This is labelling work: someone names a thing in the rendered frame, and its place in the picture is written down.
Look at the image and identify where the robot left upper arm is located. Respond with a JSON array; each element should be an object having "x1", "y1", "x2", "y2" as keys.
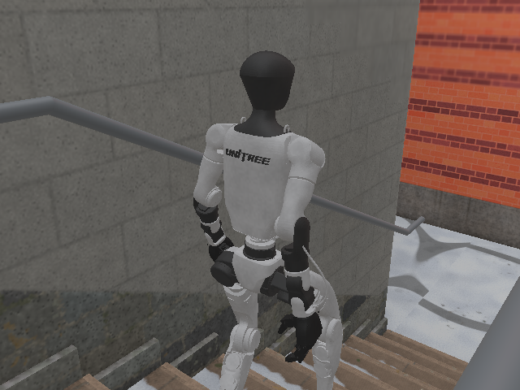
[{"x1": 193, "y1": 123, "x2": 238, "y2": 207}]

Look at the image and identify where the robot right upper arm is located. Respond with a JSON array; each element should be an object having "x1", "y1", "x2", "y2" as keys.
[{"x1": 274, "y1": 134, "x2": 325, "y2": 242}]

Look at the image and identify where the robot right hand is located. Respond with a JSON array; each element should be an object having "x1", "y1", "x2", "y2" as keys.
[{"x1": 278, "y1": 311, "x2": 323, "y2": 363}]

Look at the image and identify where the left robot forearm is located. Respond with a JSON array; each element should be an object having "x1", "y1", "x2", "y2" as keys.
[{"x1": 193, "y1": 198, "x2": 226, "y2": 246}]

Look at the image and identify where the humanoid robot torso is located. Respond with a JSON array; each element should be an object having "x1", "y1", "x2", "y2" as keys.
[{"x1": 223, "y1": 117, "x2": 295, "y2": 297}]

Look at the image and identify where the humanoid robot head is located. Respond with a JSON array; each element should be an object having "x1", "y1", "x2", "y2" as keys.
[{"x1": 234, "y1": 50, "x2": 295, "y2": 137}]

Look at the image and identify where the robot left hand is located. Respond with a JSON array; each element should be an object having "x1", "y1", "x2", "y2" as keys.
[{"x1": 207, "y1": 237, "x2": 234, "y2": 262}]

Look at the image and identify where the right robot forearm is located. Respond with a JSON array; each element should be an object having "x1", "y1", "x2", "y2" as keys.
[{"x1": 281, "y1": 217, "x2": 316, "y2": 318}]

